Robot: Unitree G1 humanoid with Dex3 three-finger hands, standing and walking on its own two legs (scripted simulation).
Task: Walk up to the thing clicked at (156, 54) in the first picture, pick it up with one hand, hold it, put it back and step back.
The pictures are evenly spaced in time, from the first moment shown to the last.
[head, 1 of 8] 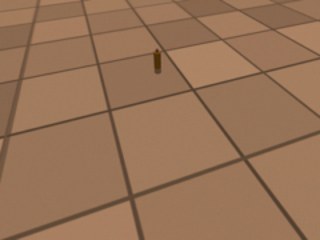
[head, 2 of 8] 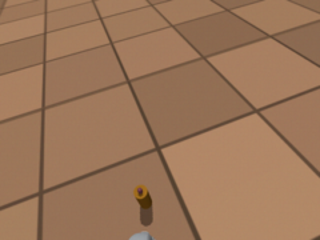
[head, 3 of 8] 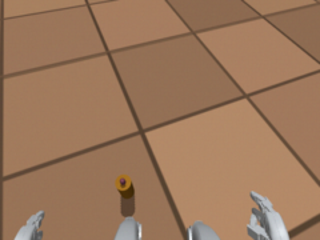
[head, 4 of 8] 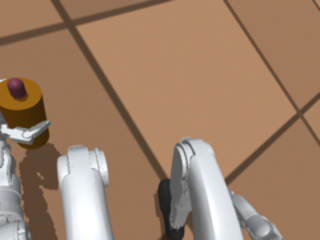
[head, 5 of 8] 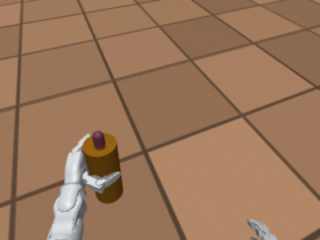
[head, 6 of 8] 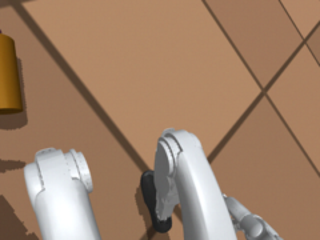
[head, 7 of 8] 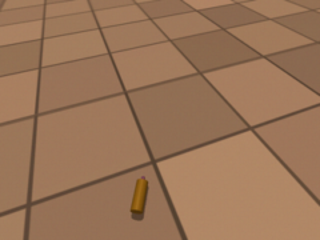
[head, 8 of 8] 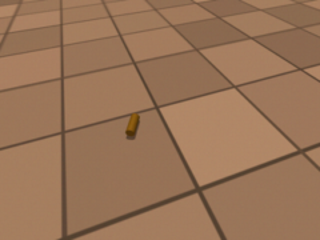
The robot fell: no
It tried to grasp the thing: yes
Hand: left
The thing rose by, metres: 0.65
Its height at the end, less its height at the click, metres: -0.08
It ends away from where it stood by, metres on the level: 0.19
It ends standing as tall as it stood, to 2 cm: no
